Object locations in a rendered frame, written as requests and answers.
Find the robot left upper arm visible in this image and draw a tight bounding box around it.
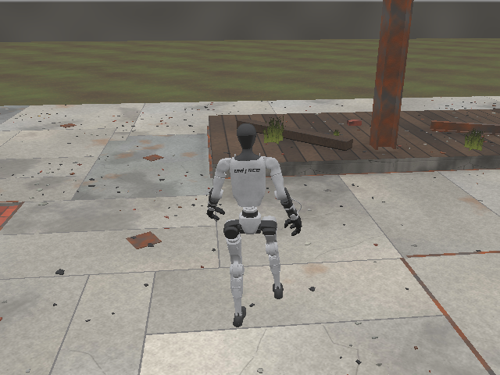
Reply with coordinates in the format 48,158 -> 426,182
211,158 -> 231,199

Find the robot left hand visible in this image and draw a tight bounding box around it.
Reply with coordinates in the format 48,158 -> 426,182
206,207 -> 225,220

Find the right robot shin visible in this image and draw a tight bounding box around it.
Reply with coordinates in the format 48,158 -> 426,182
269,242 -> 280,289

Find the robot right forearm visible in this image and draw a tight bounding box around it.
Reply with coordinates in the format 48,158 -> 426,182
280,188 -> 298,220

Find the robot right upper arm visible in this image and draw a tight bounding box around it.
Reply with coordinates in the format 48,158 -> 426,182
263,156 -> 287,200

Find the robot right hand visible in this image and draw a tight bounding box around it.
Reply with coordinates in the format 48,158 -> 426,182
284,216 -> 302,236

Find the robot left forearm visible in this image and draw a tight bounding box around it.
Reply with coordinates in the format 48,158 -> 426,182
207,188 -> 219,211

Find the right robot foot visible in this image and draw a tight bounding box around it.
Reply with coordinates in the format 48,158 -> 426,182
273,283 -> 284,299

